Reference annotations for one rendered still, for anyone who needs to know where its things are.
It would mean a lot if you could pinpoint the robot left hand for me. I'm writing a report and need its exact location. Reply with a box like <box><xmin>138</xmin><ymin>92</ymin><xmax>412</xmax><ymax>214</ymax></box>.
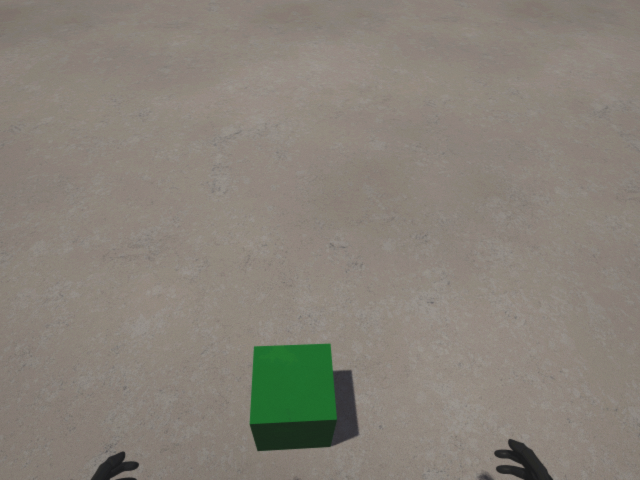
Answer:
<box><xmin>91</xmin><ymin>451</ymin><xmax>139</xmax><ymax>480</ymax></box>

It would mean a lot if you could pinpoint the robot right hand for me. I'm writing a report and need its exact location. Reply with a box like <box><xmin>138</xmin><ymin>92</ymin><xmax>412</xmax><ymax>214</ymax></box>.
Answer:
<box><xmin>494</xmin><ymin>439</ymin><xmax>553</xmax><ymax>480</ymax></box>

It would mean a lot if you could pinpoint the carton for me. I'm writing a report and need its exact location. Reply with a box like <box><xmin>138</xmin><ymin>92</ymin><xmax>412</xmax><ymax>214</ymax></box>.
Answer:
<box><xmin>250</xmin><ymin>344</ymin><xmax>337</xmax><ymax>451</ymax></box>

